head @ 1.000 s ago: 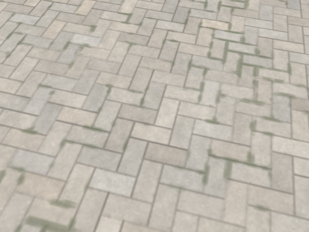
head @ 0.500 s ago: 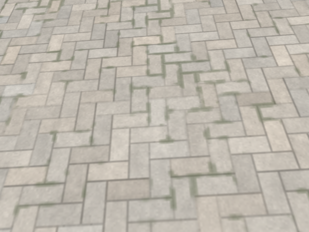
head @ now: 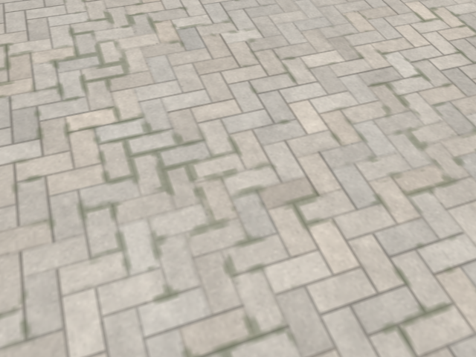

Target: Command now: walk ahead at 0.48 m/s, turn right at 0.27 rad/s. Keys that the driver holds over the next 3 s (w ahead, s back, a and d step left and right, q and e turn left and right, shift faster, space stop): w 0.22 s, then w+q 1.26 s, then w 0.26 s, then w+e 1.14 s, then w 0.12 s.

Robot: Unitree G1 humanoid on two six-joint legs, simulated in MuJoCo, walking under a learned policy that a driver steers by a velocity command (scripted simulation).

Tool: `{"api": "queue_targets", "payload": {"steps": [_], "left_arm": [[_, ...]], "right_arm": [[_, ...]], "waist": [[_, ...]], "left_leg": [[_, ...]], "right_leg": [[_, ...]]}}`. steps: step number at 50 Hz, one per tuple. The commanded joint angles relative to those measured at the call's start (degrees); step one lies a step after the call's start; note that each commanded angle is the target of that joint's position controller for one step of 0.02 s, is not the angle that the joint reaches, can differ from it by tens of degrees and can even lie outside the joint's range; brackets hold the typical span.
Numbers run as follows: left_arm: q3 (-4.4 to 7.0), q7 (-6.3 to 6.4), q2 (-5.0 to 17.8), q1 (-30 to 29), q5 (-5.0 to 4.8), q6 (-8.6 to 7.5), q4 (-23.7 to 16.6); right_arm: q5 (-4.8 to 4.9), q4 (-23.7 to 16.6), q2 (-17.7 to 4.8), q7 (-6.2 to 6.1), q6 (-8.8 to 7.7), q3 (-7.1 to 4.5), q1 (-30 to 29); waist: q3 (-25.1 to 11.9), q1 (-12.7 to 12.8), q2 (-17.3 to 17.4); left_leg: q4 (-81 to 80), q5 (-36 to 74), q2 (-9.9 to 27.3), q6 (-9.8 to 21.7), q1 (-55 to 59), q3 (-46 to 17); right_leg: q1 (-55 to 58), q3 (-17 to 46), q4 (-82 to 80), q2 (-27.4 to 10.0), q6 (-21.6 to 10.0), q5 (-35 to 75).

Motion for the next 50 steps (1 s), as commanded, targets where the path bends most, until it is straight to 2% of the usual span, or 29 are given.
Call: {"api": "queue_targets", "payload": {"steps": [1,5,8,10,11,12,13,14,15,16,17,18,20,22,24,30,35,37,38,39,40,41,42,43,44,45,46,47,50], "left_arm": [[-0.28,-0.41,1.4,-3.7,0.67,-1.16,-5.8],[-1.38,-1.62,-0.2,-11.2,0.07,-1.78,-7.8],[-1.19,-2.39,0.8,-14.8,-0.45,-1.83,-9.6],[-0.55,-2.74,2.4,-14.0,-0.34,-1.9,-9.9],[0.25,-2.7,3.9,-10.4,-0.03,-1.89,-9.0],[1.58,-2.4,5.9,-2.7,0.25,-1.81,-6.6],[2.91,-1.65,8.9,7.1,0.68,-1.51,-4.4],[4.01,-0.92,15.1,12.7,1.99,-1.13,-3.6],[3.0,-1.12,11.7,13.9,1.85,-1.18,-3.7],[1.79,-1.33,8.5,10.0,1.62,-1.41,-3.3],[1.13,-1.41,6.6,6.2,1.21,-1.6,-3.3],[0.63,-1.66,4.8,2.7,1.23,-1.89,-3.0],[0.39,-1.94,3.0,-1.4,1.53,-3.05,-2.4],[0.76,-1.8,3.3,-2.0,1.8,-4.12,-1.1],[1.09,-1.27,3.8,-1.5,2.25,-4.45,0.2],[1.97,0.15,6.3,1.4,1.7,-3.87,2.9],[2.89,0.51,8.2,4.9,0.3,-1.82,5.4],[3.25,0.82,9.8,4.0,0.03,-0.89,5.3],[3.4,1.04,10.7,3.4,-0.1,-0.36,5.1],[3.31,1.18,11.0,2.4,-0.33,0.18,4.9],[2.77,1.45,10.2,2.5,-0.14,0.02,4.4],[0.57,0.99,2.8,6.4,2.06,-1.15,1.5],[-0.47,0.29,2.6,5.1,0.88,-3.75,0.3],[0.52,-0.42,6.5,-1.9,-1.42,-5.15,-1.3],[0.22,-0.42,6.1,-3.6,-1.45,-5.86,-1.8],[0.4,0.1,6.1,-3.7,0.1,-5.99,-1.1],[0.99,0.38,7.0,-3.0,1.13,-5.47,-0.8],[1.21,0.26,7.0,-2.1,1.39,-4.67,-0.7],[0.68,0.29,4.7,-2.7,1.97,-3.03,-1.5]], "right_arm": [[0.64,-3.0,-9.1,-0.46,-0.74,-1.47,-2.3],[1.45,-2.2,-10.5,-0.62,0.13,-1.28,1.1],[1.97,-1.0,-11.5,-0.55,1.07,-1.27,4.4],[2.15,-0.7,-12.5,-0.7,1.78,-1.44,4.6],[2.22,-0.7,-13.1,-0.84,2.1,-1.55,4.0],[2.25,-0.6,-12.4,-0.91,2.37,-1.19,4.1],[1.41,-1.6,-10.5,-0.94,2.18,-0.28,3.6],[0.21,-3.8,-3.4,-0.52,1.25,1.91,8.3],[1.43,-2.7,-6.0,-0.21,0.03,1.51,8.5],[3.26,-4.2,-10.3,-0.05,-0.13,0.03,4.0],[3.33,-5.1,-9.9,-0.11,-0.04,0.09,0.6],[2.51,-5.0,-9.0,-0.36,0.45,-0.04,-0.5],[2.09,-3.9,-7.1,-0.67,2.44,-0.3,2.1],[2.09,-4.2,-5.0,-0.82,3.74,-0.12,2.1],[1.89,-5.4,-4.8,-0.99,4.19,-0.35,-0.6],[1.09,-9.3,-3.1,1.0,3.49,0.51,-11.1],[1.27,-14.0,-3.5,2.63,3.46,0.74,-17.7],[1.48,-15.0,-5.0,2.97,3.6,0.0,-16.1],[1.66,-14.7,-6.4,2.9,3.75,-0.83,-12.4],[1.91,-13.1,-8.9,2.6,3.78,-2.32,-4.9],[1.89,-10.8,-13.1,1.62,4.1,-4.46,4.6],[1.99,-10.3,-20.0,0.51,4.4,-6.04,7.5],[1.36,-12.6,-19.1,0.9,3.46,-5.08,7.6],[0.93,-12.2,-14.6,1.19,2.87,-3.85,7.0],[1.34,-12.2,-12.6,1.15,2.43,-3.32,4.3],[1.59,-13.0,-10.5,1.01,2.36,-2.75,0.0],[1.12,-14.1,-8.6,0.78,2.36,-2.08,-3.0],[0.64,-15.0,-8.2,0.56,2.38,-1.88,-4.2],[0.88,-15.0,-10.0,-0.41,2.08,-2.41,-3.2]], "waist": [[2.4,1.1,7.6],[3.5,-1.7,7.8],[4.7,-2.2,8.5],[4.0,-0.2,9.3],[1.5,2.5,9.6],[-3.1,6.8,8.7],[-9.8,11.3,6.8],[-18.8,9.5,-7.8],[-24.6,10.4,-9.8],[-14.3,9.8,-6.1],[-7.9,8.1,-4.1],[-4.1,6.0,-1.9],[-1.2,2.5,-3.4],[0.5,1.4,-2.0],[2.2,1.4,-0.9],[5.5,4.8,1.3],[7.2,6.7,1.3],[4.4,4.7,-0.6],[1.4,2.5,-1.9],[-2.8,-2.0,-1.7],[-8.0,-6.6,0.7],[-12.3,-2.5,15.5],[-22.0,-2.4,13.8],[-16.5,-4.7,8.6],[-9.9,-2.9,6.6],[-5.8,-0.2,3.3],[-3.8,2.0,4.1],[-3.2,3.4,5.1],[-2.0,4.0,5.1]], "left_leg": [[-10.7,14.0,14.7,10.4,4.3,-11.3],[-10.5,15.6,12.8,8.7,3.4,-5.6],[-9.4,17.2,15.5,8.2,7.5,-6.3],[-6.0,25.7,16.8,7.2,10.6,-5.8],[-1.1,35.2,16.2,6.4,11.1,-4.3],[8.3,42.1,14.0,5.2,8.5,-2.6],[21.9,33.6,11.6,3.2,-1.8,-1.6],[45.5,0.4,2.7,-0.6,-23.7,-0.1],[54.9,-20.4,0.4,-0.3,-29.6,-9.6],[58.0,-17.2,3.5,0.1,-34.7,-10.1],[55.7,-12.1,6.2,0.3,-34.4,-8.4],[52.4,-8.3,8.0,0.0,-32.4,-7.9],[49.3,-3.2,9.8,-0.7,-26.1,-8.4],[48.0,-0.2,9.7,-1.5,-26.0,-8.7],[44.3,4.4,9.3,-2.0,-29.4,-10.0],[25.2,18.3,7.8,-1.4,-30.2,-5.7],[18.4,10.3,6.6,1.5,-33.4,-1.7],[17.8,4.3,3.4,3.6,-27.8,1.9],[18.2,1.4,0.9,4.9,-22.1,3.7],[15.7,2.1,-2.0,6.7,-11.6,4.8],[13.1,5.4,-2.0,9.1,5.1,0.8],[11.1,1.9,12.9,17.9,25.0,-27.4],[0.8,-4.3,20.6,24.6,33.1,-52.6],[-1.8,-2.4,19.3,20.8,30.9,-45.5],[-1.5,1.5,17.0,18.7,23.0,-37.2],[-1.5,6.3,14.4,16.6,14.2,-30.9],[-2.5,11.8,12.6,15.7,7.4,-26.8],[-3.9,14.4,11.5,15.7,3.4,-25.2],[-5.6,20.7,9.7,15.9,-2.8,-20.6]], "right_leg": [[-8.0,-0.5,-8.0,-3.0,1.1,6.6],[-1.8,-5.1,-21.7,-1.5,1.1,15.0],[-0.4,-5.7,-26.7,-0.3,-0.2,13.6],[3.0,-6.3,-29.5,1.2,-2.1,10.5],[9.2,-7.5,-31.0,2.8,-3.4,10.0],[21.2,-8.5,-33.1,4.4,-5.1,11.8],[38.1,-3.3,-30.8,-0.9,-7.4,12.8],[58.8,22.1,-32.9,-17.9,-14.7,6.2],[58.6,37.6,-41.3,-22.5,-17.6,1.4],[51.2,28.0,-42.1,-20.1,-14.5,1.1],[42.8,18.9,-43.5,-17.2,-12.5,4.1],[35.6,13.2,-45.8,-14.6,-11.1,6.0],[26.9,5.6,-50.6,-11.8,-9.9,8.8],[24.2,0.9,-53.1,-11.7,-10.3,13.3],[24.9,-3.2,-54.1,-11.4,-10.0,16.0],[29.2,-12.5,-55.2,-11.1,-8.0,17.7],[40.0,-15.1,-50.0,-14.2,-7.0,24.8],[41.9,-16.7,-43.4,-14.2,-5.7,42.9],[42.0,-17.4,-37.1,-13.8,-4.9,53.0],[39.6,-18.7,-26.6,-12.1,-3.5,57.2],[29.6,-19.3,-11.9,-9.8,-0.9,48.5],[4.3,-17.6,9.8,-1.1,3.4,2.0],[-6.1,-2.6,20.2,6.2,3.5,-20.0],[-12.1,1.3,20.8,2.9,2.2,-15.7],[-12.4,0.7,16.5,0.4,1.1,-10.7],[-9.3,0.3,11.3,-1.9,1.1,-7.1],[-4.8,0.4,7.7,-3.3,1.5,-4.7],[-1.7,0.4,6.0,-3.8,2.0,-3.2],[0.1,-1.3,-1.2,-3.3,4.3,0.7]]}}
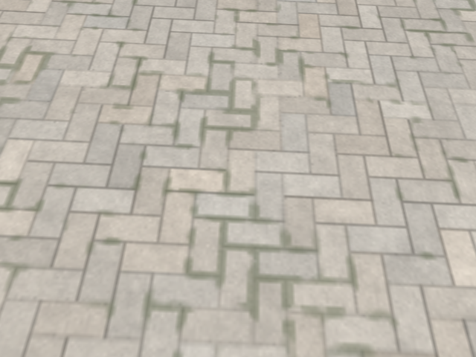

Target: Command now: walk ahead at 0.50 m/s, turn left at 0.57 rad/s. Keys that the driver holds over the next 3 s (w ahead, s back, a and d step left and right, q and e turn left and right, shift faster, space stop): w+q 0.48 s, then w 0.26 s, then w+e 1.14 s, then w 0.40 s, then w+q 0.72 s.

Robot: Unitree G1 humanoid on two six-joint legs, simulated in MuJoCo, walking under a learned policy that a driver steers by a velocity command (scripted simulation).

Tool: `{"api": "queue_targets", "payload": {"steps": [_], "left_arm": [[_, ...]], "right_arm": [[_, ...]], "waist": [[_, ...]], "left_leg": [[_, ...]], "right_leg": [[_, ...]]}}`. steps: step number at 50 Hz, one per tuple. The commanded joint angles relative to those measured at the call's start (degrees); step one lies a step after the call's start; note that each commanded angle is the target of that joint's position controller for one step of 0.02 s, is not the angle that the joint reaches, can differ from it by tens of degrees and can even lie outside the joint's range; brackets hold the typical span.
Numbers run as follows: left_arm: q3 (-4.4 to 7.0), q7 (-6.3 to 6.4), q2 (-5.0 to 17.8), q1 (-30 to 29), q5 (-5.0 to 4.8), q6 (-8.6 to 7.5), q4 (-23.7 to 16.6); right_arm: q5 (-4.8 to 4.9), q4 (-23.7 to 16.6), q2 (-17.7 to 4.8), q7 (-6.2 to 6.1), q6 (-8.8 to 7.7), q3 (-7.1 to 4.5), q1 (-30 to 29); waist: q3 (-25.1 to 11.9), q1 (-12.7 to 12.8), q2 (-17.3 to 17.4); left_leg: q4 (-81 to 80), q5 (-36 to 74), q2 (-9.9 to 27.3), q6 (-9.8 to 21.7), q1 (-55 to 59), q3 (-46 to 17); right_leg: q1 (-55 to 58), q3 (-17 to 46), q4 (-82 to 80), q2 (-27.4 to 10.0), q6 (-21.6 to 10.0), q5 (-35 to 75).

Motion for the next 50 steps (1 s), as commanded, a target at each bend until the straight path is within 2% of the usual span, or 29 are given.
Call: {"api": "queue_targets", "payload": {"steps": [1,5,8,11,13,14,15,16,17,18,19,20,22,27,31,33,35,37,38,39,40,41,42,43,44,45,46,48,50], "left_arm": [[1.14,0.27,4.0,1.2,0.65,0.55,-3.5],[0.09,-0.46,2.2,-7.6,0.15,0.1,-5.6],[0.33,-1.41,3.5,-11.5,-0.76,-0.63,-6.7],[1.27,-2.07,5.8,-10.2,-0.95,-1.42,-6.8],[2.33,-1.8,7.2,-3.2,-0.81,-1.97,-5.1],[3.14,-1.41,9.3,3.5,0.17,-2.27,-4.3],[4.25,-1.0,14.0,11.1,1.42,-2.08,-3.5],[4.3,-1.62,13.4,13.8,0.39,-1.31,-1.7],[2.91,-1.52,8.1,10.8,-0.38,-0.96,-2.8],[2.21,-1.21,6.1,8.3,-0.27,-0.33,-3.1],[1.69,-1.14,5.0,5.8,0.08,0.01,-2.9],[1.26,-1.02,3.9,4.3,0.34,0.04,-2.5],[1.25,-0.97,3.7,3.5,0.24,-0.35,-1.7],[2.14,-1.08,6.7,5.7,0.13,-0.78,1.4],[2.24,-1.09,8.2,7.4,-0.97,0.12,3.4],[2.43,-1.14,9.4,10.0,-1.61,0.69,5.0],[2.62,-1.17,10.2,11.5,-2.14,1.41,6.3],[2.79,-0.95,11.4,11.2,-2.54,2.13,7.2],[2.57,-0.83,11.5,10.8,-2.86,2.5,7.7],[1.8,-0.66,10.1,11.2,-2.63,2.54,8.0],[0.06,-0.73,6.1,11.1,-0.57,2.15,6.1],[-1.62,-1.24,0.6,16.9,-0.9,0.96,5.2],[0.2,-1.49,7.6,12.2,-2.8,0.31,5.9],[0.7,-1.63,8.6,8.2,-3.66,0.18,4.2],[0.62,-1.34,7.7,6.5,-2.9,0.38,4.3],[0.89,-1.18,7.3,6.4,-2.06,0.92,4.5],[0.95,-1.19,6.5,8.5,-2.1,1.84,5.3],[0.62,-1.01,3.9,10.0,-2.27,3.34,5.9],[0.65,-0.78,3.2,7.9,-2.09,4.06,5.1]], "right_arm": [[0.11,-4.7,-9.2,-1.31,-1.2,-2.27,-1.7],[0.6,-4.2,-9.5,-2.25,-0.42,-2.34,1.1],[0.89,-3.4,-9.8,-2.47,0.12,-2.4,3.9],[0.81,-3.4,-9.4,-2.73,0.54,-2.41,4.2],[0.64,-4.2,-8.2,-2.7,0.76,-2.1,2.5],[0.2,-5.1,-5.4,-2.42,0.55,-1.06,2.2],[0.38,-6.5,-1.6,-2.49,0.21,0.09,7.4],[1.53,-7.4,-3.3,-2.5,-0.16,0.37,10.7],[1.9,-6.3,-8.8,-2.49,0.05,-0.93,7.5],[1.24,-7.2,-9.9,-2.43,0.42,-1.28,2.3],[0.58,-7.9,-9.1,-2.29,0.61,-1.33,-0.1],[0.38,-8.2,-8.4,-2.04,0.84,-1.56,-0.9],[1.0,-8.3,-5.9,-1.57,1.52,-1.25,0.1],[0.32,-9.9,-3.0,-1.3,1.53,-0.17,-4.1],[0.19,-11.1,-1.6,0.1,0.17,0.86,-11.5],[0.42,-12.3,-1.6,0.69,-0.19,1.1,-15.0],[0.53,-13.3,-2.5,1.05,-0.34,0.89,-16.7],[0.2,-13.3,-4.3,1.14,-0.41,0.09,-14.5],[-0.15,-11.7,-5.9,0.9,-0.48,-0.91,-8.6],[-0.35,-8.8,-8.8,0.31,-0.39,-2.48,0.4],[-1.06,-7.1,-14.0,-0.89,0.0,-3.88,11.1],[-1.53,-7.5,-16.8,-0.93,-0.11,-3.56,9.9],[-1.2,-7.5,-11.5,-0.74,-0.45,-2.53,9.4],[-0.84,-6.9,-9.3,-0.71,-0.78,-1.67,6.3],[-0.69,-6.6,-7.2,-0.53,-1.09,-1.03,2.8],[-0.88,-6.5,-5.5,-0.33,-1.43,-0.64,-0.2],[-1.23,-6.4,-4.4,-0.28,-1.97,-0.42,-2.1],[-1.43,-5.3,-4.3,-0.36,-3.23,-0.73,-3.2],[-1.85,-4.0,-4.9,-0.79,-3.79,-1.1,-3.2]], "waist": [[-5.0,2.2,3.3],[-3.6,-1.4,6.0],[-3.2,-3.0,6.9],[-3.4,-1.5,8.3],[-5.5,2.6,9.2],[-11.5,5.9,6.8],[-20.7,5.8,-5.1],[-22.9,4.7,-18.8],[-14.7,5.8,-10.4],[-8.9,6.2,-5.5],[-5.0,5.0,-3.1],[-3.1,3.8,-3.8],[-2.4,2.5,-5.7],[-2.1,3.0,-2.2],[-0.2,5.3,-1.6],[0.8,6.4,-1.8],[1.3,6.1,-2.6],[-0.7,3.5,-4.2],[-4.3,-0.5,-4.3],[-9.8,-4.8,-3.6],[-18.8,-8.5,4.8],[-26.2,-3.3,16.6],[-22.9,-6.3,9.5],[-13.9,-5.1,9.1],[-9.9,-3.0,5.9],[-6.8,-1.0,6.5],[-6.0,0.9,7.4],[-4.8,2.5,6.4],[-2.5,2.8,5.1]], "left_leg": [[-10.8,17.8,13.8,10.8,3.2,-14.1],[-9.5,10.2,10.3,7.1,1.1,-11.5],[-7.3,5.7,12.0,6.4,3.2,-15.4],[-2.4,4.2,14.1,5.2,7.8,-20.9],[3.5,7.9,12.3,3.2,7.5,-21.4],[14.3,7.1,9.2,1.3,3.7,-18.4],[33.7,-7.6,1.9,-2.8,-12.0,-10.9],[46.4,-25.3,1.7,-4.3,-25.9,-8.0],[51.6,-20.9,5.2,-4.8,-30.3,-9.1],[52.2,-16.2,7.2,-5.1,-30.4,-6.7],[49.9,-12.8,8.9,-5.3,-28.7,-5.9],[47.2,-10.5,10.6,-5.3,-26.8,-5.9],[44.6,-8.5,12.0,-5.5,-23.5,-4.4],[32.8,0.3,12.2,-6.6,-25.6,-4.2],[17.7,9.2,10.8,-5.9,-21.2,0.4],[13.5,8.7,10.2,-5.3,-20.3,1.9],[10.5,4.9,9.5,-3.9,-20.0,2.6],[7.7,0.7,7.3,-1.8,-14.4,4.4],[4.7,2.6,5.5,-0.3,-4.4,5.9],[4.3,5.4,5.2,1.3,10.2,5.5],[7.0,9.7,18.5,5.2,29.2,-9.5],[-1.1,0.4,30.9,13.4,39.8,-36.1],[-4.0,-4.3,29.6,11.8,35.5,-34.6],[-5.1,-1.8,27.4,9.4,28.4,-24.4],[-6.8,1.5,24.5,7.6,21.0,-18.1],[-9.0,3.7,22.4,6.6,15.3,-13.4],[-11.3,5.1,21.1,5.9,11.3,-9.8],[-14.6,9.0,21.0,6.2,7.6,-5.3],[-16.1,12.2,20.7,5.9,6.8,-0.8]], "right_leg": [[-3.1,-1.0,-7.4,-0.2,2.1,6.7],[0.8,-1.6,-25.6,3.5,2.7,21.0],[3.2,-0.9,-31.8,5.3,2.3,22.9],[5.5,0.6,-35.1,5.7,0.2,17.4],[14.9,-0.8,-38.4,6.0,-2.3,15.8],[27.0,3.1,-37.3,0.8,-5.2,15.1],[47.7,21.7,-38.3,-12.1,-12.1,8.7],[53.3,42.6,-44.7,-19.4,-17.1,-6.7],[47.1,37.8,-46.7,-17.6,-15.0,-14.5],[40.0,28.4,-46.9,-15.1,-12.7,-10.4],[33.0,21.6,-48.2,-12.5,-11.9,-3.3],[28.8,16.5,-49.5,-10.4,-11.3,1.9],[24.7,9.7,-52.2,-8.6,-11.2,7.4],[26.5,0.9,-54.6,-8.9,-13.2,18.7],[27.3,-5.3,-54.9,-7.1,-11.8,21.1],[29.7,-5.4,-54.5,-8.3,-11.7,21.5],[33.5,-5.0,-52.9,-10.1,-11.3,25.2],[36.1,-6.1,-47.7,-10.6,-10.2,38.5],[34.6,-7.6,-40.4,-9.2,-9.0,47.2],[28.6,-9.2,-29.7,-6.5,-7.2,47.5],[13.9,-10.1,-9.8,-2.8,-4.7,25.2],[-4.0,-3.3,7.1,6.9,-2.2,-15.9],[-8.9,3.3,12.2,4.5,-2.5,-14.9],[-12.1,1.8,11.5,2.0,-2.9,-9.9],[-10.3,1.0,8.5,-0.4,-2.6,-4.9],[-8.0,0.9,5.8,-1.8,-2.2,-1.3],[-4.4,1.5,4.8,-2.8,-1.8,1.7],[-2.6,1.6,3.8,-2.8,-1.0,4.6],[-5.3,2.5,0.9,-2.7,-0.2,8.5]]}}
Over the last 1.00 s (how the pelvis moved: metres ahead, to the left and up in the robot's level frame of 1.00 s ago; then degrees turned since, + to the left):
0.54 0.04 0.00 21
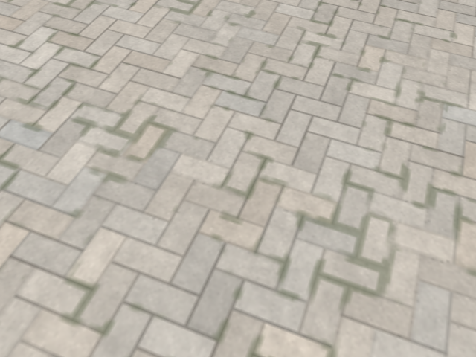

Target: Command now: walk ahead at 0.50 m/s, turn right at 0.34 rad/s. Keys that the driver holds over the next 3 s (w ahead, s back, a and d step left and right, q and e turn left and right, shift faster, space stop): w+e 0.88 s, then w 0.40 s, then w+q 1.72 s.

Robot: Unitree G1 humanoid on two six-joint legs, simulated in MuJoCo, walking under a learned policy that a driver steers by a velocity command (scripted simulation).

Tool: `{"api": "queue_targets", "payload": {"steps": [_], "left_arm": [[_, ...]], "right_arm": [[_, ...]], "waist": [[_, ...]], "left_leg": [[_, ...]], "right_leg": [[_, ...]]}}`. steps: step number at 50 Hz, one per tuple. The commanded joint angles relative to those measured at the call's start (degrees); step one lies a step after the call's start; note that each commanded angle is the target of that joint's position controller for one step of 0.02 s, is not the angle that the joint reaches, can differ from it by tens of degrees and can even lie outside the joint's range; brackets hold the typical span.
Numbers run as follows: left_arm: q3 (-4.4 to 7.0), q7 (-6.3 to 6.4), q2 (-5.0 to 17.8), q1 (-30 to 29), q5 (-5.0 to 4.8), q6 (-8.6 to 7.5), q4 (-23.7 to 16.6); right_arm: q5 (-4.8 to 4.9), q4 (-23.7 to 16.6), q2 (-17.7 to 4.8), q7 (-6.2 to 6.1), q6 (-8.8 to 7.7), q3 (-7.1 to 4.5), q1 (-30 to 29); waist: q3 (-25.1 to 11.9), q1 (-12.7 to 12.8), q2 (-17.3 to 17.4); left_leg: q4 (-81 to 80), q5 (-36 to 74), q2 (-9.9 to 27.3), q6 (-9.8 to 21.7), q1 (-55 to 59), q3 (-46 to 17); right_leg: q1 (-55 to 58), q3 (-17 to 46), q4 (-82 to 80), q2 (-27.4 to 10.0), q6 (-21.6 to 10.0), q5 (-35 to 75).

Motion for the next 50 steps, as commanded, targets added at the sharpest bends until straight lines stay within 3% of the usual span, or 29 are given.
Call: {"api": "queue_targets", "payload": {"steps": [1,6,9,11,14,15,16,17,18,19,20,21,22,23,26,31,33,36,38,39,40,41,42,43,44,45,46,48,50], "left_arm": [[0.68,0.28,1.9,1.4,0.24,0.65,-2.9],[-0.26,-1.4,0.1,-7.0,0.82,0.02,-5.6],[-0.67,-2.48,-0.2,-12.1,0.81,-0.02,-8.3],[-0.57,-3.23,0.3,-13.8,0.78,-0.03,-9.9],[0.92,-3.65,3.0,-9.2,0.56,0.36,-10.6],[2.21,-3.41,5.3,-2.7,0.36,0.5,-9.3],[4.18,-2.55,8.8,6.6,0.33,0.72,-7.1],[5.75,-1.18,14.7,11.4,0.32,1.34,-6.1],[5.49,-1.61,16.8,9.0,0.6,0.36,-8.3],[4.08,-1.91,11.5,9.3,0.84,-0.25,-8.6],[3.45,-1.84,9.1,7.3,0.77,-0.8,-8.4],[2.97,-1.76,7.5,3.4,0.57,-1.02,-8.9],[2.31,-1.53,5.3,0.3,0.84,-1.09,-9.7],[1.96,-1.23,4.7,-1.1,1.51,-1.08,-10.7],[2.45,-0.3,6.4,-0.6,1.34,-1.34,-10.8],[2.89,1.05,7.9,2.9,0.67,-0.43,-9.8],[2.99,1.16,8.2,5.0,0.48,-0.06,-9.1],[2.91,1.39,7.5,6.3,0.35,0.42,-8.6],[2.98,1.48,7.3,5.0,0.56,0.68,-9.1],[2.5,1.4,5.8,4.4,0.74,0.69,-9.5],[1.29,1.12,2.6,4.2,1.27,0.45,-10.4],[0.11,1.2,-1.2,11.4,0.18,-0.04,-12.0],[0.42,1.27,3.0,12.4,-0.49,-0.22,-11.7],[1.62,1.25,7.4,7.7,-0.44,0.05,-11.5],[1.82,1.3,7.7,3.8,0.23,0.41,-12.2],[1.79,1.14,6.7,1.5,0.96,0.38,-12.9],[1.81,0.85,5.5,1.3,0.93,0.43,-13.2],[1.28,0.46,3.0,2.5,0.4,0.69,-12.9],[0.75,0.4,1.6,0.7,0.79,0.78,-13.5]], "right_arm": [[-0.52,-2.3,-6.6,-0.72,-1.96,-1.95,-2.5],[-0.02,-0.3,-8.7,-1.75,-1.51,-2.49,-0.7],[0.77,1.4,-10.0,-2.06,-0.46,-3.03,2.3],[1.37,2.2,-10.7,-2.2,0.56,-3.36,3.1],[1.8,1.9,-13.2,-2.88,2.05,-3.92,1.6],[1.96,1.7,-13.7,-3.06,2.56,-3.95,0.8],[2.1,1.3,-13.1,-3.28,2.54,-3.51,0.3],[0.17,-0.4,-7.6,-3.2,1.74,-1.88,2.8],[0.3,-2.8,-3.7,-2.41,-0.53,-0.08,4.9],[2.43,-3.8,-9.0,-1.43,-2.4,-1.21,-2.1],[3.4,-4.9,-9.2,-1.08,-3.36,-1.1,-5.0],[2.21,-4.3,-8.6,-1.53,-3.71,-1.04,-5.2],[0.82,-3.7,-9.5,-1.87,-3.35,-1.62,-5.0],[0.47,-3.6,-9.6,-1.75,-2.59,-1.88,-3.9],[-0.15,-4.1,-7.4,-1.82,-0.9,-1.41,-4.1],[0.23,-6.8,-4.7,-1.24,-1.03,0.01,-14.8],[0.96,-7.6,-5.5,-0.68,-1.46,-0.12,-17.6],[1.32,-8.0,-7.8,0.05,-2.25,-0.94,-17.9],[1.47,-7.2,-9.0,0.11,-2.86,-1.68,-14.0],[1.14,-5.9,-10.1,-0.19,-3.13,-2.43,-9.0],[0.04,-5.1,-12.6,-0.64,-3.42,-3.26,-1.6],[-1.08,-3.7,-17.8,-0.81,-2.83,-4.54,5.2],[0.4,-3.1,-14.5,-0.32,-2.38,-3.92,6.0],[0.81,-3.9,-10.2,-0.53,-2.03,-2.72,3.0],[0.51,-4.2,-8.8,-0.75,-1.48,-2.13,0.3],[0.22,-3.6,-7.4,-0.72,-1.23,-1.59,-1.3],[-0.16,-3.1,-6.4,-0.74,-1.32,-1.11,-2.1],[0.12,-2.0,-6.0,-0.55,-1.72,-1.01,-2.0],[0.54,-0.7,-7.6,-0.43,-2.14,-1.44,-1.3]], "waist": [[-0.3,1.5,6.3],[2.5,-1.3,5.1],[4.3,-3.3,4.3],[4.3,-3.3,4.8],[-0.9,0.7,8.0],[-4.6,4.6,8.2],[-9.4,9.6,6.4],[-13.9,8.3,-5.2],[-22.4,4.2,-11.2],[-20.5,8.0,-3.4],[-12.9,7.0,-1.8],[-8.1,4.0,3.1],[-5.8,2.0,2.7],[-5.1,0.5,1.4],[-3.9,-0.4,1.3],[-2.0,3.7,-1.6],[-1.9,5.0,-2.2],[-2.0,4.4,-3.2],[-2.5,1.8,-4.9],[-4.8,-0.9,-4.7],[-11.5,-4.3,-0.9],[-20.0,-2.6,15.4],[-19.3,-2.8,19.8],[-11.3,-4.0,13.0],[-6.7,-3.7,8.8],[-3.1,-2.9,7.3],[-1.8,-1.5,8.5],[-1.4,-0.3,9.6],[-0.7,-0.1,8.4]], "left_leg": [[-12.9,14.5,16.0,8.4,2.5,-8.0],[-14.3,15.2,15.0,6.3,5.1,0.3],[-12.6,17.5,17.0,5.9,11.3,2.2],[-9.6,22.9,18.2,5.2,15.7,3.2],[2.3,50.1,18.1,3.1,18.4,5.3],[11.7,54.7,17.0,2.0,16.7,6.2],[25.3,48.4,14.5,-0.3,9.2,7.2],[45.2,12.7,9.0,-3.6,-10.3,6.9],[60.7,-24.2,-2.7,-5.6,-28.1,-6.1],[61.9,-21.0,1.0,-4.2,-34.5,-13.7],[58.2,-16.2,3.4,-2.8,-36.1,-12.9],[52.5,-12.3,6.0,-2.6,-33.4,-12.5],[47.9,-10.0,7.5,-3.0,-29.5,-12.3],[46.3,-8.3,8.2,-3.5,-26.1,-12.5],[38.8,-4.9,7.7,-6.1,-23.8,-10.6],[16.7,13.2,3.5,-7.8,-19.3,-9.3],[12.6,15.5,2.1,-7.7,-17.4,-9.6],[8.3,11.6,1.7,-6.0,-16.3,-11.7],[6.5,7.6,1.6,-4.0,-11.5,-11.2],[4.6,7.7,1.8,-2.4,-4.1,-10.5],[5.7,5.3,8.9,1.0,8.9,-16.7],[2.0,-6.2,22.4,10.0,29.3,-40.7],[-2.9,-21.1,26.3,11.9,30.3,-54.2],[-4.2,-23.9,24.0,9.4,23.7,-46.6],[-4.4,-17.4,21.5,7.4,16.9,-38.1],[-5.6,-10.5,18.8,7.0,10.7,-32.2],[-6.9,-5.9,16.8,6.6,6.7,-27.8],[-9.3,-1.0,15.0,7.2,3.4,-22.5],[-11.0,4.0,15.4,8.8,3.0,-19.5]], "right_leg": [[-5.4,3.7,-3.0,-2.1,1.0,7.5],[-4.7,-0.6,-20.0,-0.6,0.1,20.1],[-7.0,-2.8,-25.4,-0.1,-1.6,18.2],[-7.8,-4.6,-27.4,0.8,-3.0,13.8],[2.1,-9.7,-27.4,6.3,-6.4,4.9],[10.8,-10.6,-28.7,8.8,-8.1,4.1],[25.9,-8.6,-32.8,10.2,-10.5,7.7],[43.7,12.0,-34.0,-1.9,-15.9,8.0],[56.3,45.1,-44.1,-13.1,-26.9,-0.7],[56.0,41.6,-47.7,-12.2,-23.6,-2.3],[48.8,32.7,-47.7,-10.2,-21.2,0.4],[40.0,26.1,-47.7,-7.4,-18.9,5.7],[33.3,21.6,-48.4,-5.4,-17.9,11.8],[29.0,19.7,-49.6,-4.3,-17.8,15.2],[22.3,14.9,-51.4,-2.4,-18.1,22.4],[18.1,10.4,-50.2,2.2,-13.6,15.0],[19.1,12.9,-49.1,1.2,-13.1,11.5],[24.2,18.5,-44.3,-1.0,-12.1,8.3],[25.2,21.0,-40.5,-1.4,-10.9,9.4],[24.2,19.9,-35.9,0.8,-9.3,11.9],[19.2,16.2,-22.8,4.0,-7.2,8.9],[0.3,7.8,-3.0,12.5,-2.8,-10.6],[-9.8,7.4,7.0,9.3,-1.9,-19.0],[-12.5,7.5,10.7,6.6,-1.5,-13.9],[-11.6,5.2,10.7,4.7,-1.2,-9.7],[-10.2,4.9,7.9,3.3,-1.1,-6.6],[-7.6,5.0,5.6,2.0,-1.2,-4.6],[-4.5,3.9,1.8,1.5,-1.2,-3.5],[-5.5,3.4,-3.4,1.3,-0.7,-1.7]]}}
Over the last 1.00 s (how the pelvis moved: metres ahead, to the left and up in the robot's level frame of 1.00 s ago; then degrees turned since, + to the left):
0.52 0.11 0.00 18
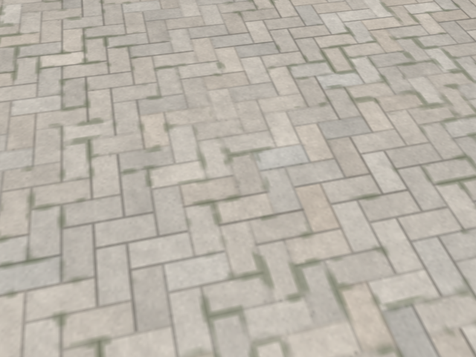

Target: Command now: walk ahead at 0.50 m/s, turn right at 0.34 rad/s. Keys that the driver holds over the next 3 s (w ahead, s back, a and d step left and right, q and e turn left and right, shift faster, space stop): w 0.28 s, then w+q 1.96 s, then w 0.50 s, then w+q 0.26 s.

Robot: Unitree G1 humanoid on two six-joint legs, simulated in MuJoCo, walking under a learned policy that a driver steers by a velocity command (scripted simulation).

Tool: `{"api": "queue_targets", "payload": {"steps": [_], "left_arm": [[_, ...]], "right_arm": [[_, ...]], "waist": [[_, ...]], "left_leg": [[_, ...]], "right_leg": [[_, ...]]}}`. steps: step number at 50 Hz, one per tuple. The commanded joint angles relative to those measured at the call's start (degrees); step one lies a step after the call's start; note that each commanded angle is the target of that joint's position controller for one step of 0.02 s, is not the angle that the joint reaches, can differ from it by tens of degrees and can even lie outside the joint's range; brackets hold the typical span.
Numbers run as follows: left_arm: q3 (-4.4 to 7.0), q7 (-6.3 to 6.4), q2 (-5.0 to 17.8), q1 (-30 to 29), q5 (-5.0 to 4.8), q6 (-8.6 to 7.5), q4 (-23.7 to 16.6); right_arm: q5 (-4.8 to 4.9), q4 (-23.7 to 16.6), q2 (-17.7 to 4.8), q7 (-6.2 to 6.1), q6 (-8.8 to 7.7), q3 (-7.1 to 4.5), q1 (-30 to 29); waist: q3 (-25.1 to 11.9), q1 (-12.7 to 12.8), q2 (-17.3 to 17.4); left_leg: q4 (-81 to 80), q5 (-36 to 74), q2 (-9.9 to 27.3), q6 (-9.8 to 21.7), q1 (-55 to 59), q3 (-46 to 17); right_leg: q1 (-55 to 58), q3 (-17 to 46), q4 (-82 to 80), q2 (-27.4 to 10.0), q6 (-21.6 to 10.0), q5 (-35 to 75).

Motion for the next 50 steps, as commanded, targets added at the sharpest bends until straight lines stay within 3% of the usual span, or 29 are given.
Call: {"api": "queue_targets", "payload": {"steps": [1,6,10,12,13,14,15,16,17,18,19,20,22,25,31,36,39,40,41,42,43,44,45,46,47,48,50], "left_arm": [[0.09,-0.21,1.3,-1.8,0.51,-0.81,-4.9],[-1.16,-1.57,-0.2,-10.1,0.62,-2.18,-6.3],[-0.99,-2.37,0.9,-15.4,0.02,-2.59,-8.2],[-0.45,-2.59,2.2,-14.4,0.17,-2.73,-8.3],[0.29,-2.48,3.4,-10.3,0.51,-2.78,-7.2],[1.69,-2.1,5.8,-2.5,0.83,-2.64,-4.5],[3.02,-1.32,9.4,7.3,1.38,-2.36,-2.6],[3.88,-0.89,15.0,10.4,1.97,-2.07,-2.2],[2.76,-0.9,10.1,11.3,1.51,-2.17,-2.2],[1.8,-0.92,7.7,8.2,1.34,-2.49,-1.9],[1.21,-0.98,5.9,4.9,1.3,-2.73,-1.8],[0.76,-1.19,4.1,1.8,1.53,-3.01,-1.6],[0.5,-1.38,2.3,-1.5,2.0,-4.07,-1.2],[1.14,-1.05,3.4,-2.1,2.22,-5.36,0.7],[1.83,0.19,5.6,-0.1,2.0,-5.08,3.5],[2.66,0.58,7.6,4.2,0.69,-3.17,6.4],[3.25,1.21,9.8,3.0,0.24,-1.73,6.4],[3.33,1.47,10.4,2.3,0.18,-1.14,6.2],[2.99,1.75,10.0,1.7,0.04,-0.91,5.8],[1.67,1.81,6.6,3.5,1.78,-1.55,4.6],[-0.45,0.89,0.2,6.7,2.16,-3.48,1.6],[0.5,-0.1,5.7,0.4,0.17,-5.71,1.1],[0.66,-0.5,6.6,-3.9,-1.44,-6.72,-0.5],[0.45,-0.12,5.6,-4.3,-0.56,-7.09,-0.3],[0.92,0.31,6.3,-4.2,1.08,-6.82,0.2],[1.17,0.25,6.4,-3.0,1.56,-6.14,0.4],[1.07,0.23,5.2,-2.0,2.07,-4.88,0.4]], "right_arm": [[0.44,-1.8,-8.2,0.0,-1.14,-1.85,-0.6],[1.47,0.5,-10.6,-0.22,-0.06,-2.12,1.4],[2.19,3.1,-12.1,-0.16,1.13,-2.29,5.6],[2.48,3.9,-13.0,-0.37,1.84,-2.47,5.6],[2.67,4.1,-13.4,-0.56,2.16,-2.47,4.6],[2.57,4.2,-12.4,-0.74,2.31,-2.01,4.9],[1.43,3.2,-9.7,-0.82,2.06,-0.71,4.8],[0.65,1.3,-2.7,-0.5,1.05,1.57,10.1],[2.0,2.3,-7.7,-0.27,0.07,0.43,7.8],[3.44,0.7,-10.6,-0.03,-0.3,-0.56,3.5],[3.21,0.2,-10.1,-0.14,-0.28,-0.49,0.8],[2.33,0.2,-9.6,-0.28,0.08,-0.67,-0.3],[2.26,1.3,-7.8,-0.34,1.82,-0.76,2.3],[2.1,0.8,-5.4,-0.61,3.47,-0.51,1.1],[1.57,-2.1,-3.7,0.96,3.08,0.23,-8.5],[1.63,-6.5,-3.8,2.59,3.12,0.5,-15.9],[1.67,-7.6,-6.1,3.14,3.46,-0.79,-12.6],[1.83,-6.4,-8.0,3.0,3.61,-1.94,-6.8],[1.97,-4.1,-11.2,2.28,3.76,-3.84,2.5],[2.09,-2.7,-16.9,0.89,4.47,-5.63,9.8],[2.3,-4.6,-20.1,0.94,3.93,-5.7,6.1],[1.85,-5.3,-15.0,1.31,3.37,-4.2,7.2],[1.48,-5.0,-12.4,1.25,2.73,-3.53,5.8],[1.58,-5.3,-11.1,1.27,2.32,-3.09,2.4],[1.46,-6.0,-8.9,1.0,2.18,-2.51,-1.0],[0.77,-7.0,-8.4,0.69,2.17,-2.16,-2.7],[0.85,-7.4,-8.9,0.19,2.03,-2.36,-3.2]], "waist": [[0.2,0.9,7.8],[1.0,-1.7,6.9],[2.3,-3.0,7.8],[1.6,-1.2,8.6],[-0.7,1.8,8.5],[-5.7,5.6,7.5],[-13.0,9.8,3.7],[-19.8,7.0,-11.4],[-21.7,9.4,-8.2],[-12.9,8.8,-6.1],[-8.6,7.1,-3.4],[-5.2,5.3,-2.2],[-3.2,2.1,-3.2],[-0.4,0.8,-0.8],[2.8,3.8,0.7],[4.9,6.1,1.1],[0.6,2.8,-1.8],[-2.8,-0.7,-2.2],[-7.6,-5.7,-0.9],[-12.9,-7.2,8.4],[-19.6,-0.9,19.5],[-21.1,-5.4,10.7],[-13.5,-5.1,8.5],[-7.8,-2.0,3.0],[-5.7,0.0,3.1],[-4.5,1.7,4.6],[-3.7,2.9,4.9]], "left_leg": [[-13.9,6.6,15.7,10.9,5.9,-14.4],[-14.2,12.3,13.5,9.3,6.5,-6.4],[-12.4,13.9,16.1,8.3,11.3,-6.5],[-9.1,20.8,17.1,7.3,13.8,-6.2],[-4.0,29.4,16.1,6.2,13.6,-4.4],[5.4,35.6,13.6,4.7,11.0,-1.8],[20.8,24.4,11.0,2.4,-0.3,-0.3],[42.3,-13.6,0.9,-1.4,-22.6,-0.2],[50.6,-22.2,1.5,-1.1,-28.7,-9.2],[52.2,-18.3,4.1,-0.5,-32.7,-9.4],[49.7,-13.3,6.7,-0.4,-31.5,-8.1],[46.6,-9.8,8.1,-0.7,-29.6,-8.0],[44.0,-5.5,9.5,-1.3,-23.5,-8.8],[40.4,-0.8,9.5,-2.6,-24.8,-9.8],[21.6,15.8,8.0,-2.1,-24.8,-6.1],[13.9,10.8,6.8,0.7,-27.7,-2.5],[13.5,1.8,2.0,3.8,-19.7,2.4],[13.0,0.1,-0.5,5.4,-12.1,3.7],[9.2,3.2,-2.6,7.6,2.0,3.1],[8.6,5.8,7.1,11.5,19.4,-12.8],[-0.8,-6.1,19.8,23.5,35.3,-46.8],[-6.0,-9.3,20.2,21.4,35.7,-48.5],[-6.1,-6.2,18.4,19.0,29.6,-40.0],[-6.2,0.2,15.8,17.0,20.4,-33.3],[-6.7,5.9,13.8,15.9,13.8,-28.4],[-7.9,9.8,12.5,15.7,8.9,-26.3],[-9.5,15.1,11.3,16.2,3.9,-23.6]], "right_leg": [[-8.3,2.1,-6.9,-3.2,0.6,4.2],[-3.6,-2.6,-24.5,-2.9,0.8,17.2],[-1.7,-4.1,-31.3,-1.4,-0.7,15.8],[1.8,-5.0,-34.1,-0.1,-2.5,12.6],[8.6,-6.5,-36.5,1.5,-3.7,13.2],[20.4,-7.5,-37.7,3.0,-5.4,14.4],[37.6,1.4,-35.7,-5.1,-8.5,15.6],[54.7,28.4,-40.7,-20.5,-17.2,6.9],[53.5,35.9,-45.5,-21.7,-18.1,0.9],[47.2,26.8,-46.3,-19.8,-15.6,3.0],[40.1,19.3,-47.5,-17.0,-13.8,6.8],[33.9,14.6,-49.6,-14.9,-12.8,9.8],[26.4,8.3,-53.8,-13.1,-11.9,14.1],[23.1,1.5,-57.2,-13.2,-12.0,19.9],[25.4,-10.1,-58.8,-11.2,-9.2,22.8],[35.8,-13.2,-54.8,-14.3,-7.9,28.2],[39.2,-15.5,-44.2,-14.5,-5.9,53.8],[38.2,-16.4,-35.7,-13.7,-4.9,60.6],[32.2,-17.8,-23.1,-11.3,-2.9,57.8],[16.5,-17.8,-4.4,-8.0,-0.1,31.8],[-6.7,-8.5,14.9,5.2,3.3,-13.7],[-12.7,2.0,17.1,2.5,1.6,-12.9],[-15.2,1.4,14.6,0.2,0.2,-8.5],[-13.0,1.1,8.8,-2.4,-0.1,-4.3],[-9.2,1.0,3.7,-4.1,0.3,-2.0],[-5.6,1.2,1.9,-4.8,0.8,-0.3],[-3.2,0.2,-2.5,-4.7,2.5,1.2]]}}
Over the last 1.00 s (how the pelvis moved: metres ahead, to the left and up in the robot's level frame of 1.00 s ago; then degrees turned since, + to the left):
0.56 -0.12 0.00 -34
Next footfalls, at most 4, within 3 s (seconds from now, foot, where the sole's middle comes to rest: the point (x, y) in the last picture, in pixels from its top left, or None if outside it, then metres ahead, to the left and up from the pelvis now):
0.30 right None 0.31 -0.16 -0.78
0.82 left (198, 321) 0.59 0.10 -0.78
1.30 right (230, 225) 0.92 0.01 -0.78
1.82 left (116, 213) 0.98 0.39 -0.78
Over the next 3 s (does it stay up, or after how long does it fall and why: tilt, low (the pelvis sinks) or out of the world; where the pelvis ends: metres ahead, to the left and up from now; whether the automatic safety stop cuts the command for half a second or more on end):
stays up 1.23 0.76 0.00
